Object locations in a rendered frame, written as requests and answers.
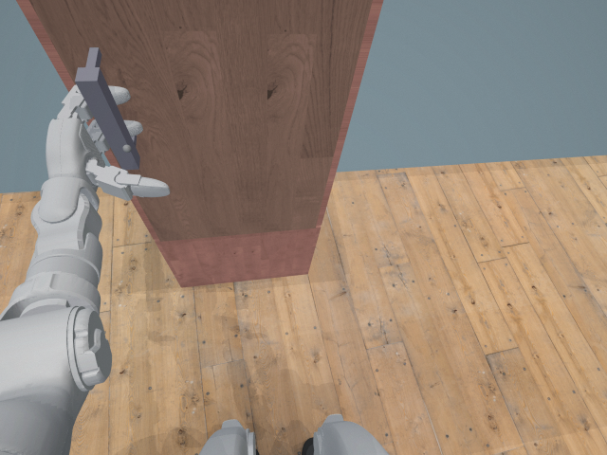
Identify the robot left hand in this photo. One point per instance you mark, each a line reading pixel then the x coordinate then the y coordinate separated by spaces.
pixel 70 147

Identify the handle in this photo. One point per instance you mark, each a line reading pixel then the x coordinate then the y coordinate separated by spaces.
pixel 102 105

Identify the left robot upper arm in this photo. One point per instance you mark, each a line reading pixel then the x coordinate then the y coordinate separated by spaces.
pixel 48 364

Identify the robot right thigh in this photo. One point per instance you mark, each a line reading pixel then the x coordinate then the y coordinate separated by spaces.
pixel 346 438

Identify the robot left thigh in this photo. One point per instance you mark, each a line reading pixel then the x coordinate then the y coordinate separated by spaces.
pixel 230 441

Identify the cupboard door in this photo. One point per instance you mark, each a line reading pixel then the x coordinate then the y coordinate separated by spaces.
pixel 241 101

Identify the left robot forearm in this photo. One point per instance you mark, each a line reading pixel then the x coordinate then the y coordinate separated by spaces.
pixel 65 268

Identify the robot thigh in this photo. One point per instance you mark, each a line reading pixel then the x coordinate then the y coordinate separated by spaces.
pixel 346 438
pixel 230 441

